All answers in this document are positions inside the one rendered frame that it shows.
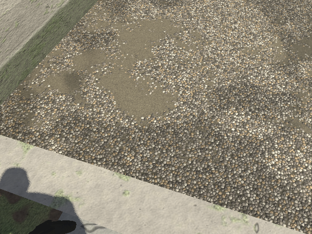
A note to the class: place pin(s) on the left robot hand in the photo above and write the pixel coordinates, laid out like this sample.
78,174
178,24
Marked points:
55,227

